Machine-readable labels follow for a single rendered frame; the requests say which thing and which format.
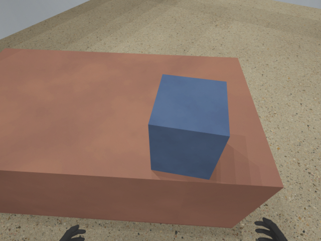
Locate pedestal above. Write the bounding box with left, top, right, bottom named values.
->
left=0, top=48, right=284, bottom=228

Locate carton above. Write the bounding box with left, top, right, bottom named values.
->
left=148, top=74, right=230, bottom=180

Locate right robot hand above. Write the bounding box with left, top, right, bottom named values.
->
left=255, top=217, right=288, bottom=241

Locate left robot hand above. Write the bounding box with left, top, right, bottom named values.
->
left=59, top=225, right=86, bottom=241

